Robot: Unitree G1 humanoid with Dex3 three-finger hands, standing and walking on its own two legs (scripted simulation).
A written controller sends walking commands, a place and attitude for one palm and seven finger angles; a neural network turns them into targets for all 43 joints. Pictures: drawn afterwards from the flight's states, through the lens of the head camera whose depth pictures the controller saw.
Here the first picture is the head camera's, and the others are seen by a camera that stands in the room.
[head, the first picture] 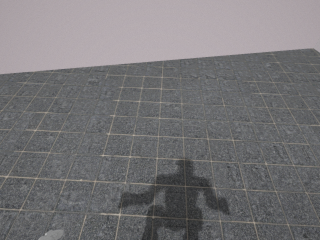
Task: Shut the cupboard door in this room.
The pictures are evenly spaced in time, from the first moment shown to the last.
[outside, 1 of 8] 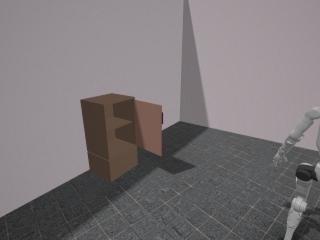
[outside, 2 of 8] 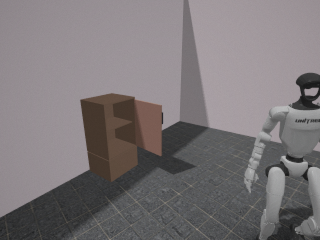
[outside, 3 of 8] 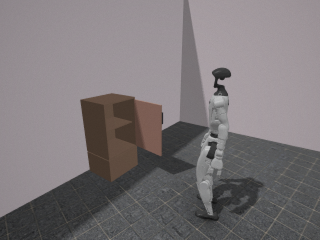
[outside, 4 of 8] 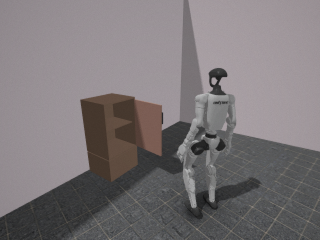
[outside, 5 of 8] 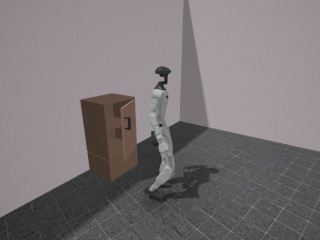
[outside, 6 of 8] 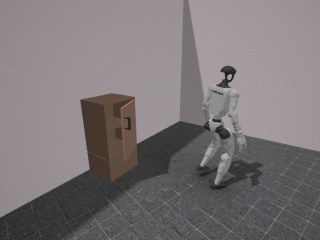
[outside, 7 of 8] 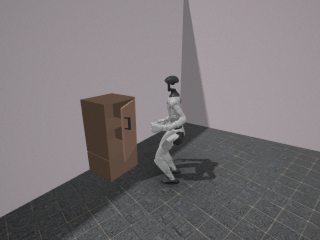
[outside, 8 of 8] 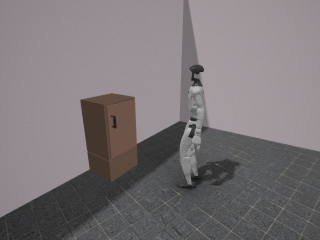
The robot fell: no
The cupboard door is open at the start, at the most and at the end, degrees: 84 84 0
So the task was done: yes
